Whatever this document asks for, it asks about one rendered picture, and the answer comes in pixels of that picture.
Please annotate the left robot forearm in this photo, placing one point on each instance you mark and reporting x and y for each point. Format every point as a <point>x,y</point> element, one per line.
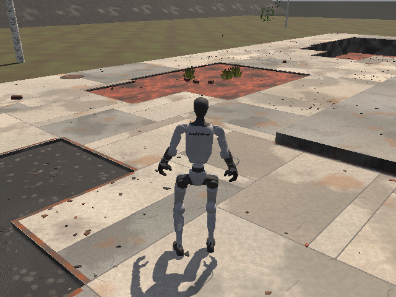
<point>166,158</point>

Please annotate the robot left upper arm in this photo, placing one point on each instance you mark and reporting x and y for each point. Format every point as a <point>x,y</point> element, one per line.
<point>180,129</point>

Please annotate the robot right upper arm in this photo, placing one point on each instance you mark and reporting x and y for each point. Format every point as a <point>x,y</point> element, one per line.
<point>218,131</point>

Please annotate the right robot hand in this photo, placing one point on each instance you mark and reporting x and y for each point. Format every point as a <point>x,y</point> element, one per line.
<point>235,175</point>

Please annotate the right robot forearm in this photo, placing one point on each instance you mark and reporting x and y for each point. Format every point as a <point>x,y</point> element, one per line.
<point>230,163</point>

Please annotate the left robot hand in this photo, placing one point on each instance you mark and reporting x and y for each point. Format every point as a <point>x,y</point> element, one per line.
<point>160,169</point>

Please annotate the right robot thigh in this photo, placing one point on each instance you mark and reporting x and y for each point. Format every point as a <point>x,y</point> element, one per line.
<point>212,188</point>

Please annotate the robot head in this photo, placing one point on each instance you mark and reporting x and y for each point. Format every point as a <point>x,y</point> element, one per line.
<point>201,106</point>

